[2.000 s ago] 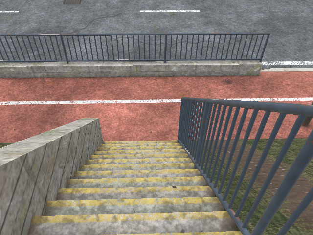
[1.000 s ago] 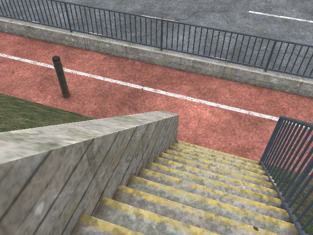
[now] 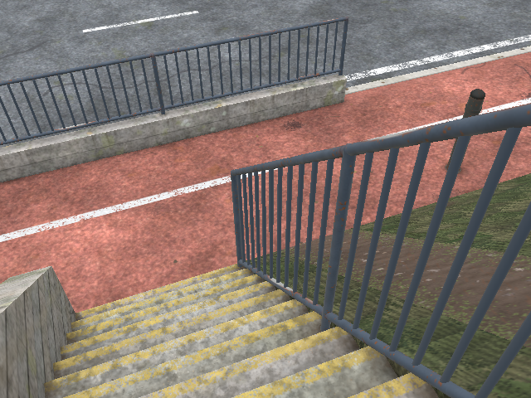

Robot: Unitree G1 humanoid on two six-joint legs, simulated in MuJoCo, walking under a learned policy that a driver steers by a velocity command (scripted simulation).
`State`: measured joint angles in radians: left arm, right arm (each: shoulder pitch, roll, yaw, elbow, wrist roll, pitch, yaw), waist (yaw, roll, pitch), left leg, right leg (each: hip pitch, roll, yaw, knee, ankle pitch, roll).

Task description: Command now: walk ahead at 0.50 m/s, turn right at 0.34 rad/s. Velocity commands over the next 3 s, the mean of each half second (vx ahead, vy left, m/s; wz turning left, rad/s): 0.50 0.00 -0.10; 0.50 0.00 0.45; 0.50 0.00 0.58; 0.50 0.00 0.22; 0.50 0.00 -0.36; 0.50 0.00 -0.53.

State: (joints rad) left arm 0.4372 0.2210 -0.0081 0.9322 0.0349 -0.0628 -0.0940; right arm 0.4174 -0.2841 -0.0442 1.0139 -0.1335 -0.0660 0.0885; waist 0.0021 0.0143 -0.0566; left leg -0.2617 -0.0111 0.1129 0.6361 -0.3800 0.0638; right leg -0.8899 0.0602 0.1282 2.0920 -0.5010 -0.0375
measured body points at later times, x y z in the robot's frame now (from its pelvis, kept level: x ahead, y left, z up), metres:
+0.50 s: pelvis +0.24 -0.03 -0.17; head +0.25 -0.03 +0.28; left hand +0.41 +0.18 -0.29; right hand +0.06 -0.22 -0.30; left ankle +0.03 +0.10 -0.64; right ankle +0.29 -0.11 -0.93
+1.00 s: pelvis +0.48 +0.04 -0.38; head +0.48 +0.05 +0.07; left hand +0.28 +0.18 -0.52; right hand +0.63 -0.18 -0.51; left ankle +0.48 +0.13 -1.13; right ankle +0.33 -0.12 -0.87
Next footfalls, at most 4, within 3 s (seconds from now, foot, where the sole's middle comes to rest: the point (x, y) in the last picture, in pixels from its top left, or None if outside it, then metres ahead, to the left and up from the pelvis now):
0.46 right None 0.33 -0.11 -0.97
0.96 left None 0.51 0.15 -1.18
1.36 right None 0.78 0.03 -1.39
1.96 left None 0.91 0.35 -1.60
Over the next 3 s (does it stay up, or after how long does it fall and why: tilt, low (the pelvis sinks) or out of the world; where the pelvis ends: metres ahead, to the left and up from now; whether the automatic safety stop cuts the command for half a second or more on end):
stays up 1.37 0.44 -1.26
